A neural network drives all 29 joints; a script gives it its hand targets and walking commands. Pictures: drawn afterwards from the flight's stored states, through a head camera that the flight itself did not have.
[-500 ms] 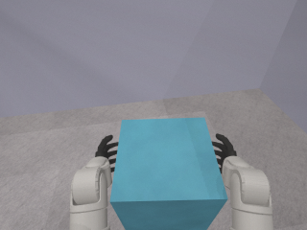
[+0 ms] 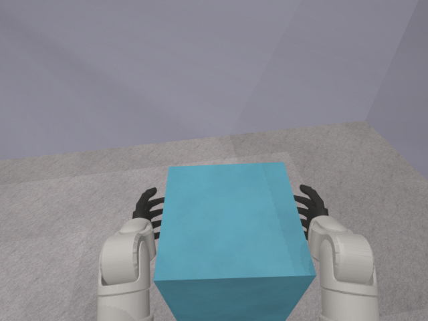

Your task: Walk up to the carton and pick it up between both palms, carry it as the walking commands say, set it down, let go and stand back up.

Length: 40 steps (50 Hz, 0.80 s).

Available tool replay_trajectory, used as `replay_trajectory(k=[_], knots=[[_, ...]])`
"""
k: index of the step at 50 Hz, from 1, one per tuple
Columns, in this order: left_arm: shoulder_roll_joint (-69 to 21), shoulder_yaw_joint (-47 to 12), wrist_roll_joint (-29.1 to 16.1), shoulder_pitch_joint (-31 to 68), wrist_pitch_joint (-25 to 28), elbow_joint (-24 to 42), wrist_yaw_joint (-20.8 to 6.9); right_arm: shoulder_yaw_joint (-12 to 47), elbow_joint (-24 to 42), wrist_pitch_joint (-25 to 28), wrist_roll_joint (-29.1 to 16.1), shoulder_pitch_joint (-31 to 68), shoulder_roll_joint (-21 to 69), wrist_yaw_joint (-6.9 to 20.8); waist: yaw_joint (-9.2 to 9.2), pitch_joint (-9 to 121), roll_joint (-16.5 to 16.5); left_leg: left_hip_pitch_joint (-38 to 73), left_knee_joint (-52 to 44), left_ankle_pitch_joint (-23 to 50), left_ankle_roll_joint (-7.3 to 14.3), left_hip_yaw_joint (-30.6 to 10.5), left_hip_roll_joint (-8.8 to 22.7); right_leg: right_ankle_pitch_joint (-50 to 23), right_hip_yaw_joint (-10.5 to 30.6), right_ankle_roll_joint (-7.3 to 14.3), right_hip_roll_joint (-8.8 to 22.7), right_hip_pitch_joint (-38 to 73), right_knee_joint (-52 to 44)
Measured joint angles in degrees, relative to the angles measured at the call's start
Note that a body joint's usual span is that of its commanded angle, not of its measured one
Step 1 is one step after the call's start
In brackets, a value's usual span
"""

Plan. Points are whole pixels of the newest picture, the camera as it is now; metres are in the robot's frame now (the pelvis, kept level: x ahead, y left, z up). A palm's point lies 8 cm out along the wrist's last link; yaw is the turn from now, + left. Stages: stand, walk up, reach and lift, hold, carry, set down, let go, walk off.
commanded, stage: carry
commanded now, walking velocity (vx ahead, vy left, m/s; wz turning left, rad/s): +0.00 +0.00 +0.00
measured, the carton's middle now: (229, 247) +0.27 +0.00 +0.02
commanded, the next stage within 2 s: none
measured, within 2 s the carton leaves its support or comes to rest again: neither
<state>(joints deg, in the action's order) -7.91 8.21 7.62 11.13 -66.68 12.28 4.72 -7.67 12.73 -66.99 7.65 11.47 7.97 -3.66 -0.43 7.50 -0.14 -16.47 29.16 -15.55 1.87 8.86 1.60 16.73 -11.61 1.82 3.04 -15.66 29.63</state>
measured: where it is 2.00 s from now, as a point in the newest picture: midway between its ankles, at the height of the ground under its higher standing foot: outside the picture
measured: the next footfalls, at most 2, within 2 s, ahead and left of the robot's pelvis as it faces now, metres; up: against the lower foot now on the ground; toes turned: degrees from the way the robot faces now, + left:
none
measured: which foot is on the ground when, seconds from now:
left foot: down 0.00-1.00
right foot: down 0.00-1.00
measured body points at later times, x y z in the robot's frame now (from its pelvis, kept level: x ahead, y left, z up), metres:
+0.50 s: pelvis +0.00 +0.00 +0.00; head -0.03 +0.00 +0.45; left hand +0.28 +0.15 +0.08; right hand +0.28 -0.15 +0.08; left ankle +0.00 +0.09 -0.74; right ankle -0.01 -0.09 -0.74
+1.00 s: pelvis +0.00 -0.01 +0.00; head -0.03 -0.01 +0.45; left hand +0.28 +0.15 +0.08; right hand +0.28 -0.16 +0.08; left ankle +0.00 +0.10 -0.74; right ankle -0.01 -0.09 -0.74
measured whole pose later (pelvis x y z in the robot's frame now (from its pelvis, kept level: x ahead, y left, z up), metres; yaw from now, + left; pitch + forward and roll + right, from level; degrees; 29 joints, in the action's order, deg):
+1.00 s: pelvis +0.00 -0.01 +0.00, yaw +0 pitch +3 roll +0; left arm -7.8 8.0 7.5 10.7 -64.7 11.4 4.8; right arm -7.7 11.8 -64.9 7.2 11.0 7.9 -3.9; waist -0.1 6.7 -0.1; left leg -16.5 29.1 -15.0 1.3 8.6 2.0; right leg 16.4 -11.4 2.2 2.6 -15.7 29.6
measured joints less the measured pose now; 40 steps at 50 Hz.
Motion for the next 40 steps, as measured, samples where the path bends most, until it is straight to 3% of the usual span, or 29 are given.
replay_trajectory(k=[40], knots=[[0.1,-0.2,-0.2,-0.4,1.2,-0.2,0.1,0.1,-0.3,1.2,-0.5,-0.4,-0.1,-0.3,0.21,-0.7,0.1,0.1,-0.2,0.4,-0.4,-0.2,0.3,-0.2,0.2,0.3,-0.3,0.1,-0.1]])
